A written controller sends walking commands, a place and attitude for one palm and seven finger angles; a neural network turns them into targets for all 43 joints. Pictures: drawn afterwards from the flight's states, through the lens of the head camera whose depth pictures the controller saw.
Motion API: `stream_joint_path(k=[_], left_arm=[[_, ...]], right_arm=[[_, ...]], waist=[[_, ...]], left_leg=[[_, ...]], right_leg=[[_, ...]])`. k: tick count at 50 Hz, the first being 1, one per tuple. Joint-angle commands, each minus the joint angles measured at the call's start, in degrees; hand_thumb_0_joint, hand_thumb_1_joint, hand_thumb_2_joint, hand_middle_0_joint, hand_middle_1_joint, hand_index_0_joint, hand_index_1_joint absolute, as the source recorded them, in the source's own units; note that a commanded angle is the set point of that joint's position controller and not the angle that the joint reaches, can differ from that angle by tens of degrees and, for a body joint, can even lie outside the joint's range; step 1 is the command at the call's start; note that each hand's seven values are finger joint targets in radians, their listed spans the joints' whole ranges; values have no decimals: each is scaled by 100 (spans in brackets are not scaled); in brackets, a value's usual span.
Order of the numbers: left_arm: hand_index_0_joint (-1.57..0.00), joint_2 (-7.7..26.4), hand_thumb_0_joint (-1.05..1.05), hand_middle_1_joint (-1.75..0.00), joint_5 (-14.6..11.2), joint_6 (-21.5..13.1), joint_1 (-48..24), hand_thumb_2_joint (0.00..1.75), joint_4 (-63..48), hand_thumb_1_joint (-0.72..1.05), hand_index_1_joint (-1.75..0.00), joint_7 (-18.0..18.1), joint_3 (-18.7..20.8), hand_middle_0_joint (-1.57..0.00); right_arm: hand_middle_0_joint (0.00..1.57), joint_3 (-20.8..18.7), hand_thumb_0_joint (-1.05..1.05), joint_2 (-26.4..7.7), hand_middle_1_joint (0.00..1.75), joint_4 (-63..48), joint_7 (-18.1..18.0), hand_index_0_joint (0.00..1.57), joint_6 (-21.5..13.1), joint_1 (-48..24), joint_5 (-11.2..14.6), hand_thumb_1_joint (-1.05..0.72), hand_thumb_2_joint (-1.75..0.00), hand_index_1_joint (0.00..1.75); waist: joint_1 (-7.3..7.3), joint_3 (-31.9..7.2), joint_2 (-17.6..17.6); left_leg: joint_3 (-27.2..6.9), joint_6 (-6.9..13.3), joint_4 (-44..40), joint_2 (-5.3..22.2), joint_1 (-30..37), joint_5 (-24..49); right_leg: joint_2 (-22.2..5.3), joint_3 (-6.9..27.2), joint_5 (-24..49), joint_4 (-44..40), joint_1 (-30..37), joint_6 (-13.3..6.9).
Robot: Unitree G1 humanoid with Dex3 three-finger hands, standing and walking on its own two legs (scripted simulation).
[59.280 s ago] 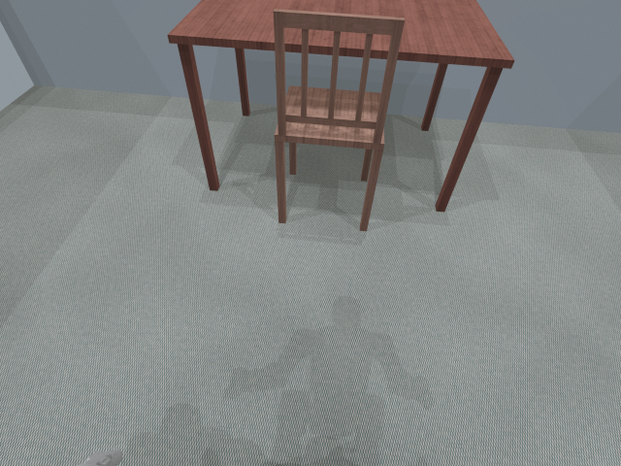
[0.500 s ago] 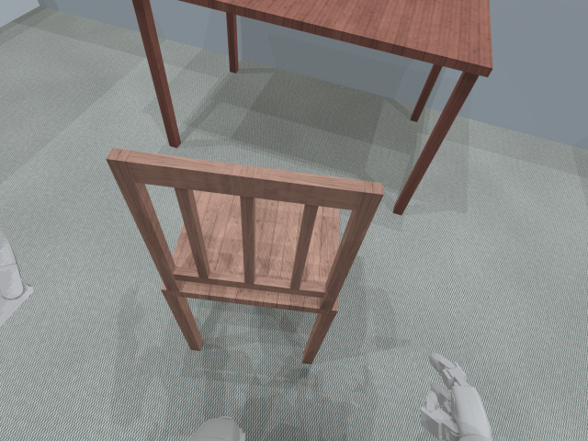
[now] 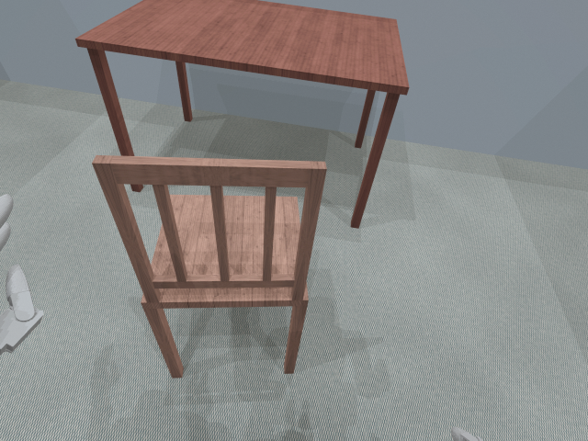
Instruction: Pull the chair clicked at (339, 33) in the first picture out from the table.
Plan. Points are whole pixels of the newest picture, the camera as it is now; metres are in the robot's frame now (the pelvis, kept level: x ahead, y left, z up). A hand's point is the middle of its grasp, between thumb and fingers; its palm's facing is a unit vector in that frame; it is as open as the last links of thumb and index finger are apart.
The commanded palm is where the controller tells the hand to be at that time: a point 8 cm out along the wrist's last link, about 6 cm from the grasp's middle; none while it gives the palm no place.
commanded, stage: stop stepping back and stand still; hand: left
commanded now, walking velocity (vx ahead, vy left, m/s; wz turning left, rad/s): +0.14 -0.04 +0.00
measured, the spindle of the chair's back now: (221, 236) +0.51 +0.15 -0.07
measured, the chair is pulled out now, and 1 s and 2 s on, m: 0.62 0.62 0.62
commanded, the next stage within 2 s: let the arm hang, fingers relaxed in 0.30 s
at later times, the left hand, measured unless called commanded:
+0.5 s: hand (99, 376) +0.19 +0.24 +0.03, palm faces +0.24 -0.88 -0.40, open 7.4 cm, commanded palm none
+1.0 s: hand out of the picture -0.09 +0.19 -0.15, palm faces +0.01 -0.96 -0.28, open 7.3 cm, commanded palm none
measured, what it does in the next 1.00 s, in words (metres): steps on the spot: right foot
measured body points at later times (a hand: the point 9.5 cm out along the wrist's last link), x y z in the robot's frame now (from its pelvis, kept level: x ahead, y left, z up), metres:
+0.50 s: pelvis -0.02 -0.01 +0.00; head -0.03 -0.02 +0.45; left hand +0.17 +0.28 +0.06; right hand +0.15 -0.24 -0.10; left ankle +0.02 +0.10 -0.73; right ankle -0.02 -0.13 -0.73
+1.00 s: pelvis -0.03 -0.02 +0.01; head -0.01 -0.02 +0.46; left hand -0.09 +0.24 -0.13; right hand -0.05 -0.24 -0.15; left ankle +0.02 +0.10 -0.73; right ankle -0.02 -0.13 -0.73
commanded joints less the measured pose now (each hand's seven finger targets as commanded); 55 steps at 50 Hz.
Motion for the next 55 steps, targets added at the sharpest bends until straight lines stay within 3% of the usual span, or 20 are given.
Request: stream_joint_path(k=[1,3,6,8,9,13,19,20,21,22,24,26,27,30,32,35,38,44,51,55], left_arm=[[-20,1422,0,-30,183,-525,-410,90,-1806,90,-30,131,870,-20],[-20,1334,0,-30,227,-511,-393,90,-1589,90,-30,115,852,-20],[-20,1302,0,-30,114,-541,124,90,-1001,90,-30,72,843,-20],[-20,1249,0,-30,-11,-552,115,90,-691,90,-30,31,890,-20],[-20,1265,0,-30,-85,-543,-93,90,-696,90,-30,12,935,-20],[-20,811,0,-30,-77,-402,-384,90,-624,90,-30,-13,465,-20],[-20,1030,0,-30,-20,-386,-849,90,-1105,90,-30,62,453,-20],[-20,-503,0,-30,499,558,-572,90,3424,90,-30,-697,-1712,-20],[-20,-812,0,-30,381,954,-416,90,3577,90,-30,-774,-1783,-20],[-20,-729,0,-30,351,1024,-456,90,3562,90,-30,-810,-1849,-20],[-20,-649,0,-30,302,978,-828,90,4064,90,-30,-811,-1921,-20],[-20,-492,0,-30,298,989,-1186,90,4620,90,-30,-777,-2009,-20],[-20,-443,0,-30,289,994,-1282,90,4902,90,-30,-768,-2045,-20],[-20,-387,0,-30,245,1012,-1333,90,5783,90,-30,-743,-2182,-20],[-20,-330,0,-30,224,1033,-1248,90,6364,90,-30,-734,-2260,-20],[-20,-494,0,-30,235,1001,-992,90,6994,90,-30,-705,-2232,-20],[-20,-505,0,-30,215,1005,-940,90,7368,90,-30,-722,-2286,-20],[-20,-598,0,-30,183,976,-884,90,7959,90,-30,-727,-2379,-20],[-20,-687,0,-30,153,955,-725,90,8364,90,-30,-683,-2453,-20],[-20,-777,0,-30,134,917,-667,90,8481,90,-30,-652,-2473,-20]], right_arm=[[20,-268,0,-583,30,-1157,-68,20,-570,-948,1,-90,-90,30],[20,-282,0,-561,30,-1162,-51,20,-585,-954,-49,-90,-90,30],[20,-276,0,-625,30,-1064,-36,20,-596,-678,53,-90,-90,30],[20,-311,0,-646,30,-1003,-53,20,-571,-709,20,-90,-90,30],[20,-314,0,-639,30,-990,-59,20,-576,-686,14,-90,-90,30],[20,-318,0,-669,30,-955,-100,20,-531,-892,53,-90,-90,30],[20,-257,0,-587,30,-1018,-112,20,-535,-1081,32,-90,-90,30],[20,-422,0,-1046,30,143,400,20,-370,-743,-120,-90,-90,30],[20,-329,0,-426,30,64,391,20,5,-458,-83,-90,-90,30],[20,-295,0,-525,30,0,379,20,106,-447,-70,-90,-90,30],[20,-226,0,-524,30,-36,403,20,278,-539,-140,-90,-90,30],[20,-218,0,-593,30,-21,418,20,413,-596,-197,-90,-90,30],[20,-213,0,-641,30,24,415,20,465,-606,-213,-90,-90,30],[20,-150,0,-656,30,277,394,20,517,-618,-206,-90,-90,30],[20,-124,0,-669,30,466,391,20,548,-622,-197,-90,-90,30],[20,-138,0,-476,30,726,359,20,586,-359,-203,-90,-90,30],[20,-168,0,-455,30,904,346,20,645,-92,-187,-90,-90,30],[20,-199,0,-392,30,1266,313,20,651,401,-153,-90,-90,30],[20,-137,0,-199,30,1662,288,20,627,693,-127,-90,-90,30],[20,-91,0,-83,30,1815,270,20,587,767,-121,-90,-90,30]], waist=[[247,-51,2521],[249,296,2255],[259,45,647],[145,33,-106],[65,-89,-141],[117,-120,724],[187,-107,269],[-75,-34,166],[79,-547,-222],[91,-462,-67],[174,-361,-256],[162,-63,-677],[159,-25,-629],[207,47,198],[246,291,1055],[231,261,1481],[230,211,1392],[183,310,187],[161,646,126],[155,453,26]], left_leg=[[-1791,483,-2860,1322,-1065,-2735],[-1616,526,-2784,1202,-1740,-2748],[-994,279,-1430,745,-809,-967],[-649,102,-653,455,-400,-515],[-470,65,-517,377,-83,-351],[-762,162,-1220,625,325,-637],[-659,130,-1095,577,383,403],[-691,137,47,557,-47,2545],[-513,41,-3,435,378,2977],[-497,12,15,463,395,2443],[-782,94,-130,478,-81,1541],[-803,97,-124,386,-230,1462],[-800,88,-180,337,-197,1477],[-958,127,-637,398,-21,1508],[-991,127,-988,407,-179,806],[-917,90,-1196,342,-190,-221],[-994,117,-1422,389,-240,-894],[-965,148,-1342,418,-102,-718],[-813,163,-1245,382,-38,-285],[-714,144,-1096,381,178,265]], right_leg=[[-23,34,-1045,1218,583,36],[-14,-29,-852,1007,1027,9],[-147,38,-76,-1168,1280,-93],[-508,679,337,-1569,838,-373],[-697,867,479,-1437,531,-465],[-267,676,-319,-1154,186,-205],[-429,815,706,-1289,559,-161],[-661,366,2502,9,69,-155],[-582,468,2477,-295,299,-103],[-639,420,1999,-443,190,-125],[-613,456,1084,-451,248,-215],[-645,542,1002,-480,312,-372],[-665,601,980,-507,335,-436],[-481,597,601,-590,448,-354],[-372,522,69,-704,475,-286],[-321,493,-184,-888,548,-335],[-263,347,-366,-956,601,-313],[-341,415,-541,-1127,358,-337],[-392,491,-481,-1188,82,-381],[-448,547,-86,-1128,189,-387]])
